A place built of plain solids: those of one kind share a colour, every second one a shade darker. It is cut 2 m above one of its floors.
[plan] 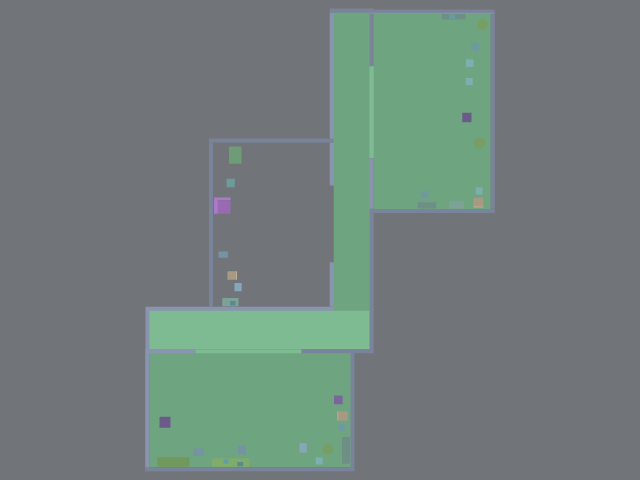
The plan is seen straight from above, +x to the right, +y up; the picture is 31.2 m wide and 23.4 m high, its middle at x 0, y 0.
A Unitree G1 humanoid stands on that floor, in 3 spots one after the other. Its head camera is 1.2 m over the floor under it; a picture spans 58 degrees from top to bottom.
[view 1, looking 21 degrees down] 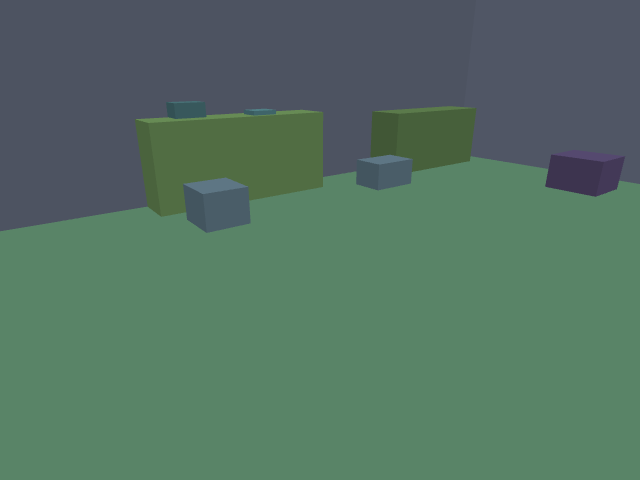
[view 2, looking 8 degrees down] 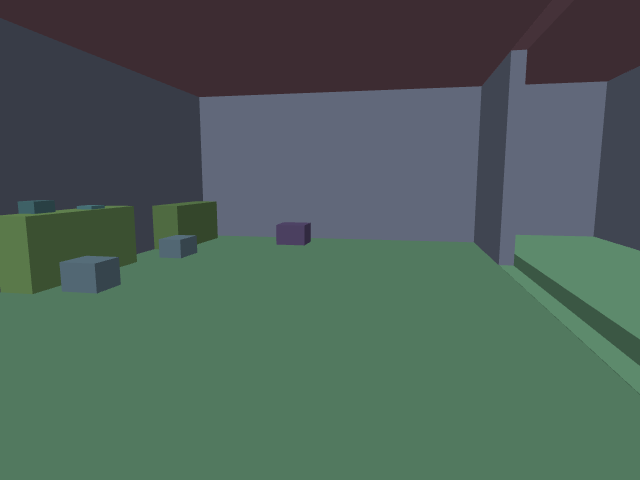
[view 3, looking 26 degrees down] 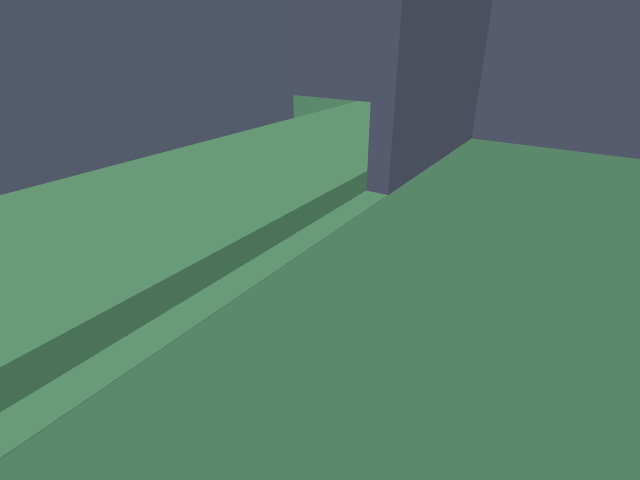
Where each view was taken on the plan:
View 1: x -2.36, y -6.85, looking -127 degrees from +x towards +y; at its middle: floor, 3.35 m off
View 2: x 0.32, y -6.85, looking -169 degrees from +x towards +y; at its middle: floor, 8.62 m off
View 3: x -3.95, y -6.85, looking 33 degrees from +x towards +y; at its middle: floor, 2.74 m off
